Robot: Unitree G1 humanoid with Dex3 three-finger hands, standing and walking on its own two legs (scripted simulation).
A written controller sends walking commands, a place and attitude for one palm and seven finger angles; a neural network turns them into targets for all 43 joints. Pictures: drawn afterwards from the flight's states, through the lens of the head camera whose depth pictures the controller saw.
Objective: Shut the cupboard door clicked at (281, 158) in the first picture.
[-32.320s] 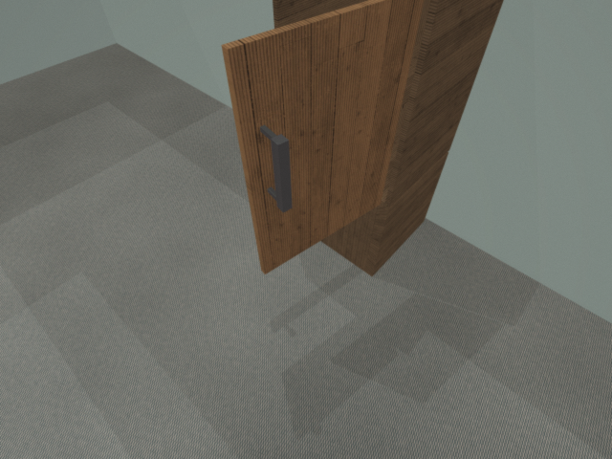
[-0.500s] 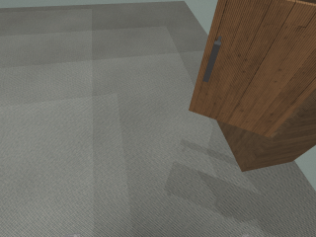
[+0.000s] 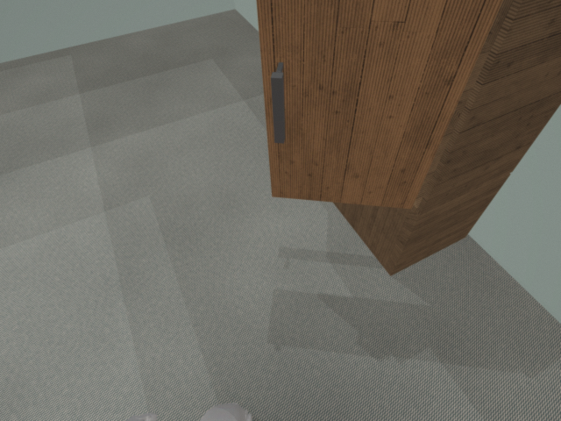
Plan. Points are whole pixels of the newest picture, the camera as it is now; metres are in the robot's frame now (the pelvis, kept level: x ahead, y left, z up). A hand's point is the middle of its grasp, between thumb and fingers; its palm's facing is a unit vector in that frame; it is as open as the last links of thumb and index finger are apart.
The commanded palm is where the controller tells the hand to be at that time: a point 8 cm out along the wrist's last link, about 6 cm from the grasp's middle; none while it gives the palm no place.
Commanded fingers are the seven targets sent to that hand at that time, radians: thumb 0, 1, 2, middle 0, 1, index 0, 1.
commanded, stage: take the last steps up to it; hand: left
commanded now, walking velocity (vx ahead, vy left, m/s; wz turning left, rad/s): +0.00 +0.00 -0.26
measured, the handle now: (280, 104) +0.74 +0.03 +0.02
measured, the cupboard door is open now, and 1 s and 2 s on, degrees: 55 55 55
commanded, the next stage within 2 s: come to a stop and stand still in 0.92 s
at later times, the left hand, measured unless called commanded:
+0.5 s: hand (183, 420) +0.15 +0.17 -0.16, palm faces -0.16 -0.97 -0.18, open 7.4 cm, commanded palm none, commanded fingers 0.00 0.90 0.90 -0.20 -0.30 -0.20 -0.30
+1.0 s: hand (248, 410) +0.17 +0.07 -0.19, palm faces -0.05 -0.99 -0.13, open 7.3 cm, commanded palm none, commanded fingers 0.00 0.90 0.90 -0.20 -0.30 -0.20 -0.30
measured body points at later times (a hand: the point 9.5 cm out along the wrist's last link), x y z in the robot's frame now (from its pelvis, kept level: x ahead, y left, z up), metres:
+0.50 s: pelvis +0.05 -0.01 +0.01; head +0.07 +0.00 +0.46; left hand +0.16 +0.22 -0.14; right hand -0.04 -0.24 -0.13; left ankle +0.03 +0.12 -0.74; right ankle +0.07 -0.16 -0.69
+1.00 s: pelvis +0.20 -0.09 -0.01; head +0.22 -0.07 +0.44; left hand +0.17 +0.13 -0.17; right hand +0.26 -0.33 -0.14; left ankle +0.29 -0.01 -0.74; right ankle +0.09 -0.17 -0.74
